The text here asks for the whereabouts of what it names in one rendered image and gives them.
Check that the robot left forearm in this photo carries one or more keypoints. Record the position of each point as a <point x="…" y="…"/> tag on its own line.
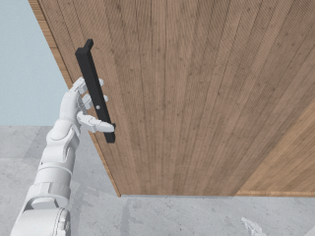
<point x="51" y="186"/>

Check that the robot left hand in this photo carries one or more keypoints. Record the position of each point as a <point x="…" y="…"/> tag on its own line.
<point x="72" y="105"/>

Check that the wardrobe door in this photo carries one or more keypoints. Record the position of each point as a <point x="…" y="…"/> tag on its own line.
<point x="290" y="166"/>
<point x="200" y="91"/>

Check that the robot right hand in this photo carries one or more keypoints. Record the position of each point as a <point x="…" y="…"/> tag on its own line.
<point x="252" y="227"/>

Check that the robot left upper arm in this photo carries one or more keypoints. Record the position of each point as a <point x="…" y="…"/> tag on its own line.
<point x="54" y="221"/>

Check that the handle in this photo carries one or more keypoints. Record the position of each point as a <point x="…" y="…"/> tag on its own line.
<point x="87" y="66"/>

